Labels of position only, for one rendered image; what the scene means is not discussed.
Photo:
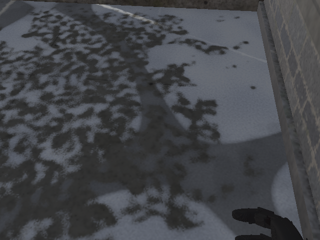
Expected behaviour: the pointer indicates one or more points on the right robot hand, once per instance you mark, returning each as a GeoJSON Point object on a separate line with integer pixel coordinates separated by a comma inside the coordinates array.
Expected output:
{"type": "Point", "coordinates": [281, 228]}

